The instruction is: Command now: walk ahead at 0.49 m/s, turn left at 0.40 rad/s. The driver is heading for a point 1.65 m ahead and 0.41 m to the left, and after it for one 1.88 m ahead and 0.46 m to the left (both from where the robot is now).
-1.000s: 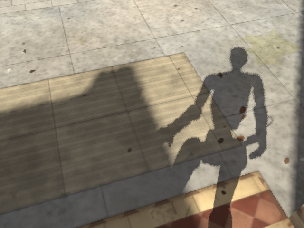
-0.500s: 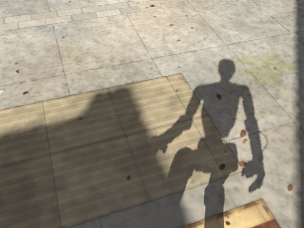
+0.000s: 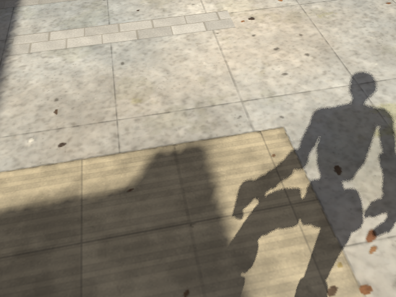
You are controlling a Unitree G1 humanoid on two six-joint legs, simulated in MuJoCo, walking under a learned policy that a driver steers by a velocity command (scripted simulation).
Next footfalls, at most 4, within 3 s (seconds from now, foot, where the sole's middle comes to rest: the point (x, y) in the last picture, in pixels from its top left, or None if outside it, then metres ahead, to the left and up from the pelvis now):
0.34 left None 0.36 0.16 -0.78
0.84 right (195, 237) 0.71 0.06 -0.78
1.30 left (117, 212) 0.81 0.36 -0.78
1.58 right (183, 201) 0.86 0.11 -0.78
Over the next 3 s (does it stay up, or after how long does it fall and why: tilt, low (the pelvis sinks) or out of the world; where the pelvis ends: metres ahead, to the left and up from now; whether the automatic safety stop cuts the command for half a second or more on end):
stays up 1.13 0.32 -0.01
